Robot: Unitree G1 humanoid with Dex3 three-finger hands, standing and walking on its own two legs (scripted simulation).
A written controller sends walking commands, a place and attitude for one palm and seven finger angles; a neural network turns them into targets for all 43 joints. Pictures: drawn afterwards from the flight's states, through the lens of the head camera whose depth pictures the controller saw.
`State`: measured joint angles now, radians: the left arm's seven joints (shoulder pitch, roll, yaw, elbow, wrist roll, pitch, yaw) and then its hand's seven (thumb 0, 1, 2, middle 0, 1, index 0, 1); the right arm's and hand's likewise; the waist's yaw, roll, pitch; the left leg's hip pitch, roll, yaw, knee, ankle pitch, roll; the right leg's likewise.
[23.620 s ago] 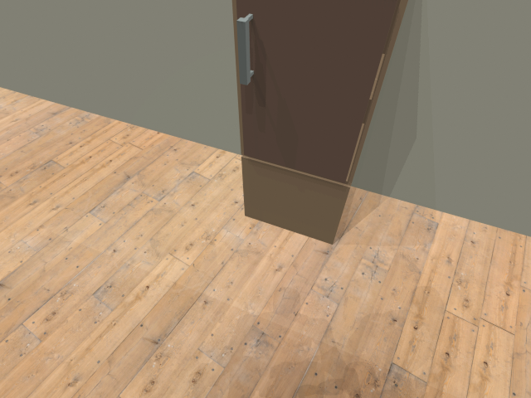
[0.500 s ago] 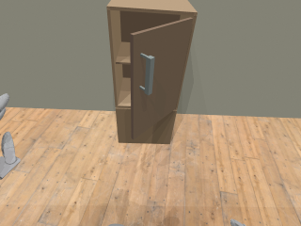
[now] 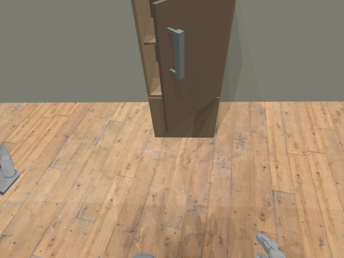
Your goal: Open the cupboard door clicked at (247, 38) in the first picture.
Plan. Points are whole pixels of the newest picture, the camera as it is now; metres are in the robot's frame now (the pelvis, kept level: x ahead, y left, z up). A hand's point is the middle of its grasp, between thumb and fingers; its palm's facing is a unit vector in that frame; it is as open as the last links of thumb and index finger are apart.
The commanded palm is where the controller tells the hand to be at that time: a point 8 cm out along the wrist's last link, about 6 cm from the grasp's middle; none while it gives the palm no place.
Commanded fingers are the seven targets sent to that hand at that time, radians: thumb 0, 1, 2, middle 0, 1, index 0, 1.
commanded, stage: stop stepping back and stand still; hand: left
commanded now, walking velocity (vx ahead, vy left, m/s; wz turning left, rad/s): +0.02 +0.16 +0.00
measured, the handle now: (175, 54) +0.75 +0.06 +0.09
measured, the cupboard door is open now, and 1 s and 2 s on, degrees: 46 46 46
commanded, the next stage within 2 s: let the arm hang, fingers relaxed in 0.82 s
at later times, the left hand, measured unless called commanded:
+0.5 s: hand (34, 159) +0.24 +0.28 +0.16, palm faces +0.38 -0.79 -0.48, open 7.4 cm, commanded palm +0.19 +0.31 +0.19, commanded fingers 0.00 0.90 0.90 -0.20 -0.30 -0.20 -0.30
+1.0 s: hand (47, 182) +0.25 +0.30 +0.07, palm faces +0.22 -0.85 -0.48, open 7.4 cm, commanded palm none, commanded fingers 0.00 0.90 0.90 -0.20 -0.30 -0.20 -0.30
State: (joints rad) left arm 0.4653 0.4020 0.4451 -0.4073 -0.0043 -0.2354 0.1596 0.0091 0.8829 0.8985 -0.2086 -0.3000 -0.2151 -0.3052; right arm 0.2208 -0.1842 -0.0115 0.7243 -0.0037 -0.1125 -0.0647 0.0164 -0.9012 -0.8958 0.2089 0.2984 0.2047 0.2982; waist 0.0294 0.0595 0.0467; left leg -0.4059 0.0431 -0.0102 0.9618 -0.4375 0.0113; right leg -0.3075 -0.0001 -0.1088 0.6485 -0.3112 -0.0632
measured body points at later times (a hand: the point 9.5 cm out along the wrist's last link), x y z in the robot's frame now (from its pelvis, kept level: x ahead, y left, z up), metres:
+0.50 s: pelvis +0.03 +0.02 +0.02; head +0.05 +0.02 +0.46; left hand +0.22 +0.32 +0.19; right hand +0.20 -0.22 -0.07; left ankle +0.07 +0.13 -0.72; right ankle +0.02 -0.08 -0.72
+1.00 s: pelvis +0.02 +0.04 +0.01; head +0.04 +0.04 +0.46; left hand +0.23 +0.34 +0.10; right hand +0.19 -0.21 -0.09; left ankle +0.07 +0.13 -0.72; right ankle +0.02 -0.08 -0.72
